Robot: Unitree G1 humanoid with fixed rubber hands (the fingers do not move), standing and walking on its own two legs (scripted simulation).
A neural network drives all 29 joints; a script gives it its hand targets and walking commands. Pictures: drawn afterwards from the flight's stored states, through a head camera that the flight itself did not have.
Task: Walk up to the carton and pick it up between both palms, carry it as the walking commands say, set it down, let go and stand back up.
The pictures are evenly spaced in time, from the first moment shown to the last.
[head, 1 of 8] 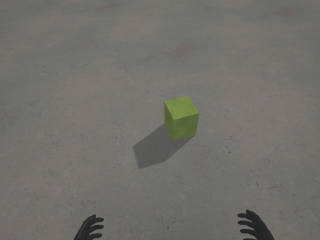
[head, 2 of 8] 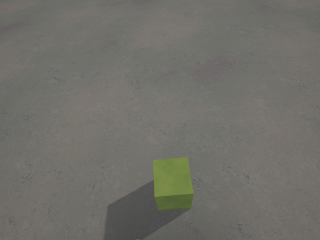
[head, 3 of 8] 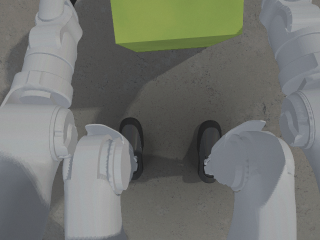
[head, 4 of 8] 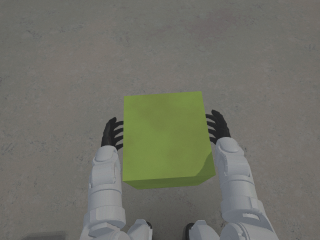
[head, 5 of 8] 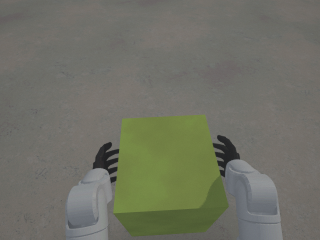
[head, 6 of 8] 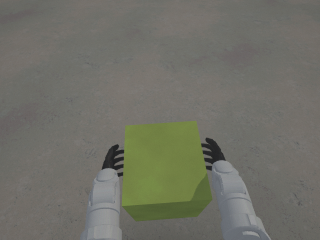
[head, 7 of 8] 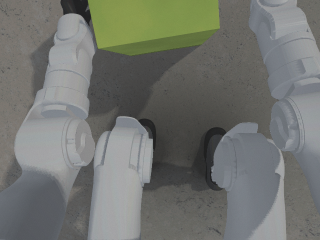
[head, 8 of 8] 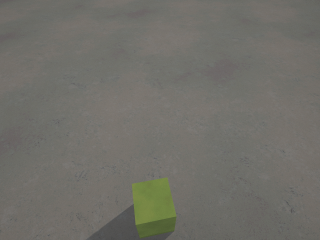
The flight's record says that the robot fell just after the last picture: no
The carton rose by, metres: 0.66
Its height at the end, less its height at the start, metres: +0.00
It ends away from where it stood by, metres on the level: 0.60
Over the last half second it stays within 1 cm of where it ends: yes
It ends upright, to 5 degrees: yes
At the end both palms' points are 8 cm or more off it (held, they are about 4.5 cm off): yes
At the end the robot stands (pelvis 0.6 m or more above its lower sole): yes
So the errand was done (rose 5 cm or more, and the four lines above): yes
